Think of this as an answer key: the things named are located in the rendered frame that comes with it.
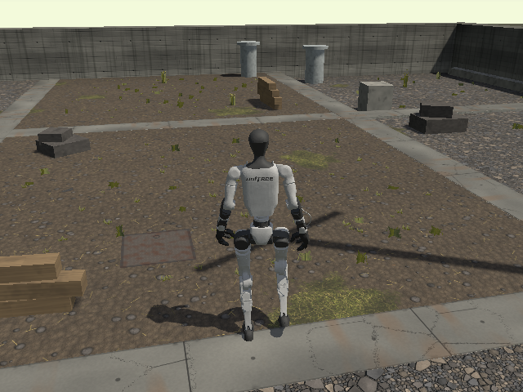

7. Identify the robot left forearm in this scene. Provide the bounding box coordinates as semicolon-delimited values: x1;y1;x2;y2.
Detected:
217;198;231;231

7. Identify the right robot shin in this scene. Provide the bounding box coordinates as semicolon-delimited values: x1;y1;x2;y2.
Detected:
276;261;288;317

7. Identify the right robot hand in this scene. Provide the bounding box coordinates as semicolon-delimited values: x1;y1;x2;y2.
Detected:
290;231;310;251

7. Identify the right robot upper arm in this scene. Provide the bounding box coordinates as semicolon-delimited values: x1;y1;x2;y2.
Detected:
276;164;298;210

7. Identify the right robot thigh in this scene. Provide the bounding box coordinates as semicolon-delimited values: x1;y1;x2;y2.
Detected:
273;227;289;275

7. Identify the left robot upper arm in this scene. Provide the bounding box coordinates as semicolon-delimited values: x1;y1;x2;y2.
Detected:
223;165;243;211

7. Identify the left robot hand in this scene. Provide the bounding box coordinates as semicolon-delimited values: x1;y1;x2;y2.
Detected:
216;229;235;246

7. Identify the robot right forearm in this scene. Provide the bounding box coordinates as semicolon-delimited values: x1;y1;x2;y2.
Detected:
291;197;307;234

